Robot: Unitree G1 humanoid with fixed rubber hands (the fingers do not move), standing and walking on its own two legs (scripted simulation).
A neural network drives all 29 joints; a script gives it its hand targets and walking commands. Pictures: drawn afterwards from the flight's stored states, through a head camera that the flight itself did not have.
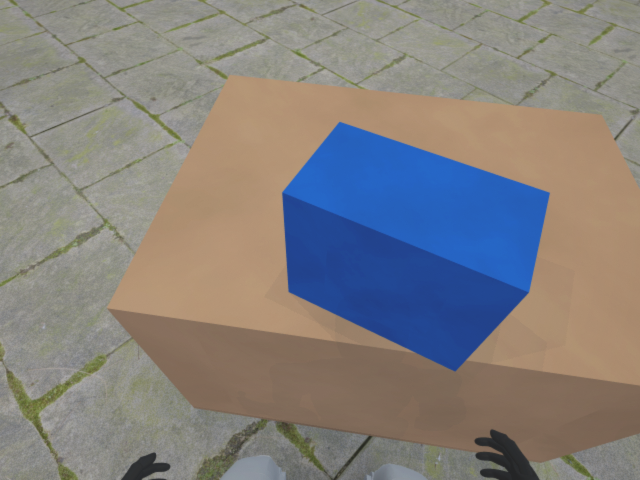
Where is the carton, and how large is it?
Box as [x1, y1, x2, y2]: [282, 122, 549, 370]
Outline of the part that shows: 339,122 282,192 288,289 290,292 444,366 455,370 528,292 549,193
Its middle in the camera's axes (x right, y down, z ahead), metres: +0.12 +0.01 +0.58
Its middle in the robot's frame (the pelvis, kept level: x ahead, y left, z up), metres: +0.42 -0.10 +0.01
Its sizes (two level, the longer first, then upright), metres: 0.294 0.163 0.243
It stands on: a pedestal, 0.63 m high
